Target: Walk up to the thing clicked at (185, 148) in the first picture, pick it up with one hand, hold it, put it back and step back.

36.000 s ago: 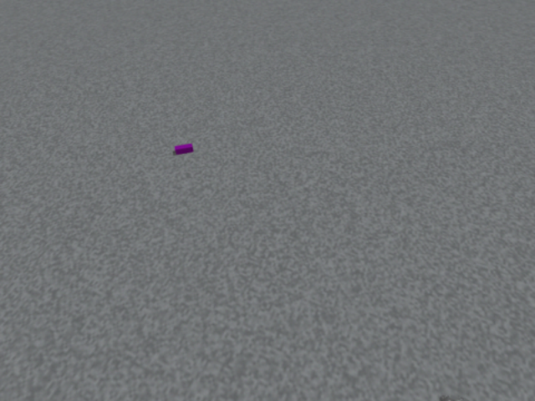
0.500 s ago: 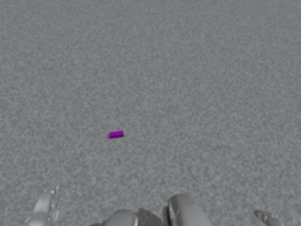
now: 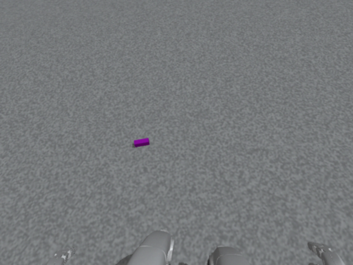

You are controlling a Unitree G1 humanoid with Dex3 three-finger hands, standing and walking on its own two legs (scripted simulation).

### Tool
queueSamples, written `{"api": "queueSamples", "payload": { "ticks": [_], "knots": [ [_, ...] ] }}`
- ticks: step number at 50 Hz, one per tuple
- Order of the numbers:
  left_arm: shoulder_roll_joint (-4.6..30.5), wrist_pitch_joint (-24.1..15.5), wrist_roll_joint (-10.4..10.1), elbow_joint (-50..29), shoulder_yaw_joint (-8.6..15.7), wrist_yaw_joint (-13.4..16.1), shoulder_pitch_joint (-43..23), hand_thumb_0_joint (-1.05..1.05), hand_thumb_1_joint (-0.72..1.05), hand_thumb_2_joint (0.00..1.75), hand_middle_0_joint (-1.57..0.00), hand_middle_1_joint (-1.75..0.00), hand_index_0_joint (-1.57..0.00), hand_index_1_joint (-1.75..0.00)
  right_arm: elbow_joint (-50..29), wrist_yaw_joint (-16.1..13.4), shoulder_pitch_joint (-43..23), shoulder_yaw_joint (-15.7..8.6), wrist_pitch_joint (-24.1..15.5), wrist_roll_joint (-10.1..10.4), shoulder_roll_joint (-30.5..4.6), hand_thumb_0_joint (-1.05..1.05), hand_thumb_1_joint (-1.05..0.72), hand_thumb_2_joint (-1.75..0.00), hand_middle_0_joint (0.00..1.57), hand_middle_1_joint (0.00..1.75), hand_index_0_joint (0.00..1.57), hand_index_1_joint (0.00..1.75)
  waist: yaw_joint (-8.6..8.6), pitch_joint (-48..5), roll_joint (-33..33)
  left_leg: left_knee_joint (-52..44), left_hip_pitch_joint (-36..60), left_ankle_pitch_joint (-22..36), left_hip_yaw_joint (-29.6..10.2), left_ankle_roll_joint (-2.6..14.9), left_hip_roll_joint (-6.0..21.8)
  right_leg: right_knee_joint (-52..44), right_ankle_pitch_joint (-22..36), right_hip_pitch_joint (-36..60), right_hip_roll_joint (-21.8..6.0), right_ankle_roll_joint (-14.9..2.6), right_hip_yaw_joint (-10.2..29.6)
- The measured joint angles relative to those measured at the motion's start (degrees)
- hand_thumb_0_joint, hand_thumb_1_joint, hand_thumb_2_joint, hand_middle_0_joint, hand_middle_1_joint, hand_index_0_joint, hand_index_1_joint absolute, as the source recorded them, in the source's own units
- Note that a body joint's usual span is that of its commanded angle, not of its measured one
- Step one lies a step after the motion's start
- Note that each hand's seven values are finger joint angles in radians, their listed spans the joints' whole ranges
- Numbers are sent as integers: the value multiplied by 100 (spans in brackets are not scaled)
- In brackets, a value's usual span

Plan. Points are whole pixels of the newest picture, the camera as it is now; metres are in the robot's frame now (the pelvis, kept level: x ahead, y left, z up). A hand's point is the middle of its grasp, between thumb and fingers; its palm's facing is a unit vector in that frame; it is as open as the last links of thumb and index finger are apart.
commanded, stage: step back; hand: left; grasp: from above
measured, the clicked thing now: (141, 142) +0.82 +0.30 -0.74
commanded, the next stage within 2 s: stand in 1.58 s
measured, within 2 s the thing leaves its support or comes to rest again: neither
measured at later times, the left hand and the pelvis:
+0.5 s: hand out of the picture -0.09 +0.25 -0.16, palm faces -0.01 -0.92 -0.40, open 7.3 cm; pelvis -0.17 -0.02 -0.01, yaw +0 degrees
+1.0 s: hand out of the picture -0.14 +0.28 -0.14, palm faces +0.03 -0.92 -0.38, open 7.4 cm; pelvis -0.20 -0.01 +0.01, yaw +3 degrees
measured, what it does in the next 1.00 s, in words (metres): walks backwards: left foot, then right foot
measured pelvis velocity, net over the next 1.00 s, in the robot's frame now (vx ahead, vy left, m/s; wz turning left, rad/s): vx -0.20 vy -0.01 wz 0.05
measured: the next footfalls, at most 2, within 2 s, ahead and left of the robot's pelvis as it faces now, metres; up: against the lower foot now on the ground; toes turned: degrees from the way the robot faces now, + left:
left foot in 0.14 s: -0.03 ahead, +0.12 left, +0.00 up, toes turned +2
right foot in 0.46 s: -0.15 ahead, -0.14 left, +0.00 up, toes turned +2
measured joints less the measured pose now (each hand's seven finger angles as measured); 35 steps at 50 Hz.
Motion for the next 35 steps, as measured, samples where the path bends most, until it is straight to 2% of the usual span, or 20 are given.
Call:
{"api": "queueSamples", "payload": {
  "ticks": [4,6,7,8,9,11,12,14,16,18,20,23,24,25,27,30,32,35],
  "knots": [
    [83,-31,-2,-241,9,68,-262,0,90,90,-21,-30,-21,-30,105,-3,190,18,4,-50,35,1,-90,-90,20,30,20,30,-63,59,-48,-1101,761,-209,256,-23,236,74,175,-270,-122,43,-215],
    [150,-26,-46,-359,-3,76,-412,0,90,90,-21,-30,-21,-30,147,11,230,20,-22,-83,68,1,-90,-90,20,30,20,30,-105,114,-92,-2137,1234,146,449,23,382,256,202,-464,-193,81,-320],
    [195,-16,-72,-398,-17,73,-491,0,90,90,-21,-30,-21,-30,176,15,224,11,-47,-99,94,1,-90,-90,20,30,20,30,-128,156,-145,-2568,1399,525,506,82,384,398,196,-579,-251,115,-344],
    [262,1,-94,-399,-13,73,-578,0,90,90,-21,-30,-21,-30,228,19,159,6,-52,-130,178,1,-90,-90,20,30,20,30,-88,268,-326,-2627,1422,659,601,144,277,507,216,-649,-351,118,-244],
    [284,28,-123,-369,-10,85,-620,0,90,90,-21,-30,-21,-30,241,55,117,29,-38,-143,224,1,-90,-90,20,30,20,30,-53,321,-392,-2570,1376,678,660,189,266,639,-75,-722,-297,73,-132],
    [269,103,-130,-254,-3,107,-642,0,90,90,-21,-30,-21,-30,215,123,76,74,-45,-172,261,1,-90,-90,20,30,20,30,-134,309,-286,-2501,1239,741,586,238,413,1492,-1030,-920,110,17,107],
    [280,134,-152,-204,4,111,-636,0,90,90,-21,-30,-21,-30,203,122,62,97,-63,-185,294,1,-90,-90,20,30,20,30,-161,283,-263,-2564,1208,828,557,237,478,2021,-1236,-1009,320,-20,259],
    [303,149,-199,-141,21,109,-591,0,91,90,-20,-30,-21,-30,170,95,40,143,-83,-191,340,1,-90,-90,20,30,20,30,-162,189,-253,-2723,1125,1029,540,218,582,2834,-1327,-1095,607,-58,442],
    [302,124,-201,-122,42,92,-521,0,91,90,-20,-30,-21,-30,118,75,-13,149,-90,-189,339,1,-90,-90,20,30,20,30,-123,130,-226,-2821,1017,1200,547,205,677,3095,-1334,-973,696,-20,467],
    [288,73,-175,-100,51,71,-415,0,91,90,-20,-30,-21,-30,52,59,-104,127,-100,-193,311,1,-90,-90,20,30,21,30,-73,97,-189,-2853,899,1329,590,195,764,2720,-1346,-659,623,48,405],
    [284,21,-149,-29,43,36,-294,0,91,90,-20,-30,-21,-30,-22,61,-199,104,-127,-205,276,1,-90,-90,20,30,21,30,-40,54,-170,-2819,761,1419,656,165,833,1885,-1307,-235,456,80,283],
    [275,-104,-114,177,23,-6,-108,0,91,90,-20,-30,-21,-30,-96,98,-330,89,-105,-198,188,1,-90,-90,20,30,21,30,16,-49,-112,-2558,476,1443,762,81,958,170,-818,506,282,-7,87],
    [198,-150,-81,299,34,-4,-99,0,91,90,-20,-30,-21,-30,-76,103,-393,69,-83,-191,122,1,-90,-90,20,30,20,30,-2,-3,69,-2405,395,1416,679,84,1082,-23,-544,586,402,-3,8],
    [130,-176,-39,384,26,-16,-54,0,91,90,-20,-30,-21,-30,-34,95,-407,41,-53,-179,92,1,-90,-90,20,30,20,30,-39,4,198,-2257,331,1152,501,109,1073,-14,-459,583,480,-4,-67],
    [96,-197,9,475,-10,-59,125,0,91,90,-20,-30,-21,-30,92,80,-318,18,11,-156,128,1,-90,-90,20,30,20,30,57,-158,108,-1772,203,366,215,92,721,109,-442,433,393,-76,13],
    [30,-223,9,598,-25,-55,266,0,90,90,-21,-30,-21,-30,253,107,-101,-7,-23,-96,76,1,-90,-90,20,30,20,30,107,-284,66,-1086,172,294,-26,80,363,-6,-296,397,238,-68,31],
    [20,-255,21,629,-7,-63,300,0,90,90,-21,-30,-21,-30,371,141,81,-26,-54,-102,32,1,-90,-90,20,30,20,30,107,-360,79,-991,299,284,-4,39,321,-72,-235,367,163,-62,-32],
    [70,-321,44,618,27,-84,303,0,90,90,-21,-30,-21,-30,582,196,343,-42,-84,-143,18,1,-90,-90,20,30,20,30,108,-453,76,-1615,739,93,161,-6,427,-115,-203,325,62,-40,-169]
  ]
}}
